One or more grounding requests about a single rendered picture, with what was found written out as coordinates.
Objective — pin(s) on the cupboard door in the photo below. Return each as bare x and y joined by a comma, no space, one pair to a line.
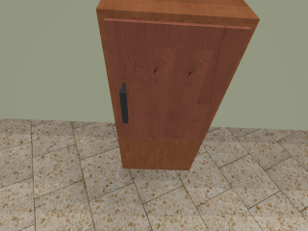
174,74

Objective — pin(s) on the handle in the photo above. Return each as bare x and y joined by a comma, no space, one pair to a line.
123,104

